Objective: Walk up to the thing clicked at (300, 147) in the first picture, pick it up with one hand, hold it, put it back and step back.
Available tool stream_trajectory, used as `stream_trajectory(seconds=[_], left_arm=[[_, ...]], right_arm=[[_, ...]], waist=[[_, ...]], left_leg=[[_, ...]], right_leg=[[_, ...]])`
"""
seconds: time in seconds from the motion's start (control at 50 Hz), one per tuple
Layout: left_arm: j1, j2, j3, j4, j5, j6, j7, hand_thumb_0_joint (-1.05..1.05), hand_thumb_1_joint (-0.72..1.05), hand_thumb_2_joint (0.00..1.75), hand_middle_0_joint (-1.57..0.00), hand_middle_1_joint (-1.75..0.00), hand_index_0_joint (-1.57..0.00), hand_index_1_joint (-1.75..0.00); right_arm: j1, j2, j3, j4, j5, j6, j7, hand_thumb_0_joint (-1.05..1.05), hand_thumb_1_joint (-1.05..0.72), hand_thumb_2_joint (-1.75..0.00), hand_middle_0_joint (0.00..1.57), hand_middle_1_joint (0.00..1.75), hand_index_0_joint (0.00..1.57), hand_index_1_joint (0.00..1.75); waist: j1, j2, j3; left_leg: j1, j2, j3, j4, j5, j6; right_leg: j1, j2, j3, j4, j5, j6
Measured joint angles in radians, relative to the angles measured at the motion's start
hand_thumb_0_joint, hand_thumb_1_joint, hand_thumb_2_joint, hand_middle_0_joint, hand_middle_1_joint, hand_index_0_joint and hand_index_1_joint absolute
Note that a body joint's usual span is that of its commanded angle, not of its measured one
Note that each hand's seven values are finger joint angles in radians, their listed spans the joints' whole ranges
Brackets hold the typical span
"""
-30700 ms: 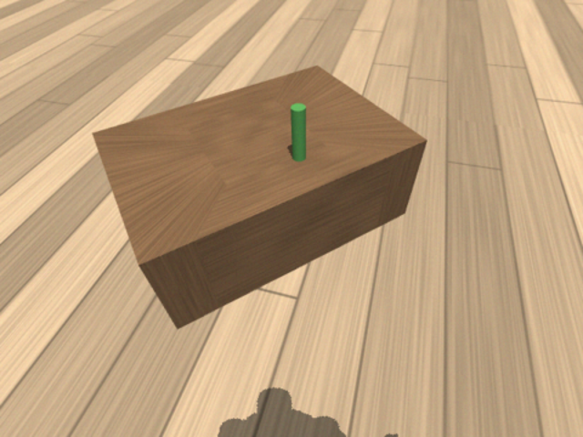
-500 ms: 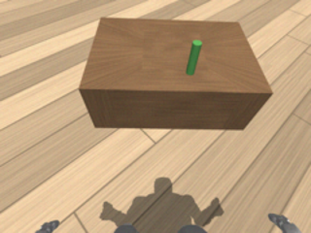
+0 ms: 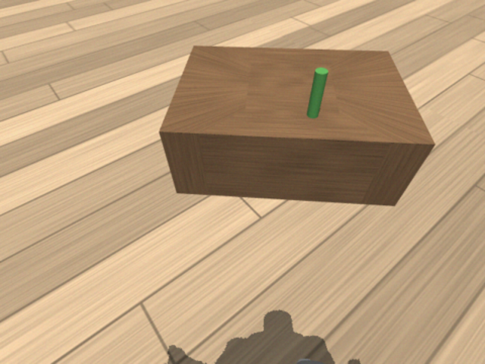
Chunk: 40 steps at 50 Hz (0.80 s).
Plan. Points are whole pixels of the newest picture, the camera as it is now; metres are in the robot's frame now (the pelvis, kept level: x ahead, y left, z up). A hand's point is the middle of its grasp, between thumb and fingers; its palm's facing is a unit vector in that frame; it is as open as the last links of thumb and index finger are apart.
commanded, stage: step back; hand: right
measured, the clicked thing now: (316, 94) +1.14 -0.27 -0.23
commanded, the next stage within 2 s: stand in 0.88 s
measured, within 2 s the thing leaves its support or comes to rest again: neither
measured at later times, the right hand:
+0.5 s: hand out of the picture +0.10 -0.27 -0.14, palm faces -0.06 +0.92 -0.39, open 7.4 cm
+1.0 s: hand (395, 363) +0.16 -0.23 -0.13, palm faces +0.00 +0.95 -0.33, open 7.4 cm
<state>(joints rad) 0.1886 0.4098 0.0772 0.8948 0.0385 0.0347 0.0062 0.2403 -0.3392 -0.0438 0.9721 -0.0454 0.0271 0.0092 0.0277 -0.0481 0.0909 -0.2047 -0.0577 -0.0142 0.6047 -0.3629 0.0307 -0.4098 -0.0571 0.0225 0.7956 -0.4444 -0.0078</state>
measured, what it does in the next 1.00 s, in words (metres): steps on the spot: left foot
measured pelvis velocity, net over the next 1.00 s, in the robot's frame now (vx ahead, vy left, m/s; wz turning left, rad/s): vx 0.04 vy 0.01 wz -0.01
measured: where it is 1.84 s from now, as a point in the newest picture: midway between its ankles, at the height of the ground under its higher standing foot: outside the picture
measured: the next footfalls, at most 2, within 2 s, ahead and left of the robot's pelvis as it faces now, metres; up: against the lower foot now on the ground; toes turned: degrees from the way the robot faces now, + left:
left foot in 0.48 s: +0.09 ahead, +0.14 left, +0.00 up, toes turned +1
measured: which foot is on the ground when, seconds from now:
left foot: down 0.00-0.22, up 0.24-0.46, down 0.48-1.00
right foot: down 0.00-1.00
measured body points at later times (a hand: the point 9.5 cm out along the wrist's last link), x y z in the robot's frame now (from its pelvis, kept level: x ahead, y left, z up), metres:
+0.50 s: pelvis +0.02 +0.01 +0.00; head +0.03 +0.01 +0.45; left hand +0.06 +0.32 -0.12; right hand +0.10 -0.31 -0.12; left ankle +0.05 +0.14 -0.73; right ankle +0.01 -0.13 -0.72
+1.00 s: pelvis +0.04 +0.01 +0.02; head +0.05 +0.01 +0.47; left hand +0.14 +0.31 -0.11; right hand +0.16 -0.28 -0.11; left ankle +0.05 +0.14 -0.72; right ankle +0.02 -0.13 -0.72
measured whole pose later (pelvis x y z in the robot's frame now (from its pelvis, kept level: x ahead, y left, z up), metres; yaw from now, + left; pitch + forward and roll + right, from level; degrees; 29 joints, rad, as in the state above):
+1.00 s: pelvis +0.04 +0.01 +0.02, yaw -1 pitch -2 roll +0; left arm 0.08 0.35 0.01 1.09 0.01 -0.02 0.00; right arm 0.03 -0.34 -0.02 1.09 -0.01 -0.01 0.01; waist 0.01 0.01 0.06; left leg -0.18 0.03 0.01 0.43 -0.21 -0.02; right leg -0.12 -0.03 0.00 0.42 -0.26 0.03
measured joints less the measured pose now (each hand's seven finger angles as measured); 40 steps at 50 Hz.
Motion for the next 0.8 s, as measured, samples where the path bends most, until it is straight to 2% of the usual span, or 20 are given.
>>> stream_trajectory(seconds=[0.04,0.1,0.16,0.22,0.28,0.34,0.44,0.48,0.5,0.52,0.54,0.6,0.62,0.64,0.7,0.8], left_arm=[[0.018,-0.003,-0.005,0.032,-0.006,0.001,-0.012,0.0,0.9,0.9,-0.2,-0.3,-0.2,-0.3],[0.04,-0.001,-0.006,0.052,-0.01,-0.01,-0.024,0.0,0.9,0.9,-0.2,-0.3,-0.2,-0.3],[0.045,-0.005,-0.006,0.077,-0.01,-0.02,-0.026,0.0,0.9,0.9,-0.2,-0.3,-0.2,-0.3],[0.035,-0.036,-0.008,0.101,-0.002,-0.043,-0.018,0.0,0.9,0.9,-0.2,-0.3,-0.2,-0.3],[0.039,-0.055,-0.013,0.099,0.008,-0.065,-0.016,0.0,0.9,0.9,-0.2,-0.3,-0.2,-0.3],[0.038,-0.068,-0.016,0.093,0.008,-0.074,-0.016,0.0,0.9,0.9,-0.2,-0.3,-0.21,-0.3],[0.031,-0.063,-0.023,0.094,0.004,-0.077,-0.017,0.0,0.9,0.9,-0.2,-0.3,-0.21,-0.3],[0.021,-0.052,-0.026,0.093,-0.002,-0.065,-0.017,0.0,0.9,0.9,-0.2,-0.3,-0.21,-0.3],[0.013,-0.044,-0.027,0.094,-0.005,-0.059,-0.016,0.0,0.9,0.9,-0.2,-0.3,-0.21,-0.3],[0.006,-0.035,-0.027,0.095,-0.009,-0.052,-0.014,0.0,0.9,0.9,-0.2,-0.3,-0.21,-0.3],[0.001,-0.029,-0.028,0.097,-0.015,-0.045,-0.012,0.0,0.9,0.9,-0.2,-0.3,-0.21,-0.3],[-0.017,-0.018,-0.034,0.11,-0.026,-0.033,-0.01,0.0,0.9,0.9,-0.2,-0.3,-0.2,-0.3],[-0.025,-0.015,-0.035,0.115,-0.026,-0.033,-0.01,0.0,0.9,0.9,-0.2,-0.3,-0.2,-0.3],[-0.031,-0.012,-0.036,0.119,-0.025,-0.036,-0.01,0.0,0.9,0.9,-0.2,-0.3,-0.2,-0.3],[-0.049,-0.013,-0.04,0.131,-0.028,-0.044,-0.009,0.0,0.91,0.9,-0.2,-0.3,-0.2,-0.3],[-0.084,-0.026,-0.05,0.152,-0.029,-0.044,-0.009,0.0,0.91,0.9,-0.2,-0.3,-0.2,-0.3]], right_arm=[[0.013,0.005,0.004,0.011,-0.004,-0.004,0.006,0.01,-0.9,-0.9,0.21,0.3,0.2,0.3],[0.009,0.011,0.003,0.013,-0.006,-0.021,0.004,0.01,-0.9,-0.9,0.21,0.3,0.2,0.3],[-0.009,0.004,-0.003,0.006,-0.003,-0.029,0.009,0.01,-0.9,-0.9,0.21,0.3,0.2,0.3],[-0.029,-0.024,-0.01,-0.002,0.01,-0.015,0.006,0.01,-0.9,-0.9,0.21,0.3,0.2,0.3],[-0.031,-0.033,-0.014,0.005,0.013,-0.003,-0.002,0.01,-0.9,-0.9,0.21,0.3,0.2,0.3],[-0.033,-0.048,-0.017,0.008,0.016,-0.011,0.003,0.01,-0.9,-0.9,0.21,0.3,0.2,0.3],[-0.037,-0.065,-0.022,0.02,0.015,-0.021,0.008,0.01,-0.91,-0.9,0.2,0.3,0.2,0.3],[-0.039,-0.063,-0.022,0.028,0.015,-0.028,0.006,0.0,-0.91,-0.9,0.2,0.3,0.2,0.3],[-0.046,-0.056,-0.023,0.036,0.013,-0.032,0.002,0.0,-0.91,-0.9,0.2,0.3,0.2,0.3],[-0.056,-0.044,-0.023,0.045,0.011,-0.033,-0.002,0.0,-0.91,-0.9,0.2,0.3,0.2,0.3],[-0.063,-0.031,-0.019,0.05,0.009,-0.035,-0.005,0.0,-0.91,-0.9,0.2,0.3,0.2,0.3],[-0.078,-0.006,0.0,0.056,0.012,-0.035,-0.003,0.0,-0.91,-0.9,0.2,0.3,0.2,0.3],[-0.086,0.001,0.006,0.06,0.012,-0.033,-0.002,0.0,-0.9,-0.9,0.2,0.3,0.2,0.3],[-0.095,0.008,0.011,0.063,0.013,-0.032,-0.002,0.0,-0.9,-0.9,0.2,0.3,0.2,0.3],[-0.126,0.021,0.02,0.071,0.02,-0.034,-0.005,0.01,-0.9,-0.9,0.21,0.3,0.2,0.3],[-0.176,0.028,0.025,0.085,0.026,-0.042,-0.008,0.01,-0.9,-0.9,0.21,0.3,0.2,0.3]], waist=[[-0.021,0.017,-0.027],[-0.017,0.011,-0.04],[-0.019,0.012,-0.037],[-0.023,0.071,-0.021],[-0.008,0.083,-0.038],[0.006,0.08,-0.032],[0.012,0.085,-0.028],[0.006,0.078,-0.025],[0.005,0.064,-0.017],[0.007,0.041,-0.008],[0.01,0.024,-0.007],[0.0,0.021,-0.021],[-0.001,0.019,-0.022],[-0.001,0.018,-0.021],[-0.005,0.022,-0.021],[-0.006,0.028,-0.021]], left_leg=[[0.005,0.024,-0.019,-0.022,0.013,0.006],[0.016,0.038,-0.011,-0.06,0.045,-0.017],[0.01,0.048,-0.001,-0.049,0.04,-0.027],[-0.012,0.091,-0.022,0.027,-0.002,-0.03],[-0.086,0.062,-0.058,0.179,-0.118,-0.021],[-0.138,0.047,-0.061,0.255,-0.121,-0.021],[-0.146,0.086,-0.045,0.136,-0.068,-0.036],[-0.11,0.094,-0.028,0.019,0.017,-0.042],[-0.097,0.084,-0.02,-0.012,0.107,-0.047],[-0.085,0.069,-0.004,-0.018,0.125,-0.048],[-0.08,0.061,0.01,-0.02,0.118,-0.045],[-0.088,0.073,0.012,-0.005,0.089,-0.037],[-0.085,0.077,0.013,-0.006,0.085,-0.037],[-0.082,0.081,0.015,-0.008,0.083,-0.038],[-0.072,0.089,0.018,-0.023,0.085,-0.041],[-0.043,0.085,0.028,-0.082,0.109,-0.041]], right_leg=[[0.008,0.029,-0.007,0.04,-0.019,-0.002],[0.045,0.03,-0.012,-0.006,0.021,-0.006],[0.113,0.033,-0.027,-0.129,0.025,-0.006],[0.173,0.077,-0.06,-0.24,0.18,-0.008],[0.169,0.078,-0.07,-0.236,0.167,-0.02],[0.187,0.058,-0.069,-0.257,0.169,-0.021],[0.196,0.037,-0.075,-0.255,0.156,0.005],[0.187,0.023,-0.079,-0.218,0.129,0.018],[0.182,0.01,-0.074,-0.191,0.111,0.026],[0.178,-0.008,-0.059,-0.168,0.097,0.032],[0.171,-0.015,-0.043,-0.155,0.093,0.029],[0.178,0.012,-0.03,-0.174,0.05,0.003],[0.188,0.018,-0.027,-0.197,0.085,0.002],[0.196,0.02,-0.026,-0.216,0.119,0.012],[0.213,0.027,-0.023,-0.253,0.128,0.04],[0.232,0.022,-0.016,-0.298,0.145,0.043]])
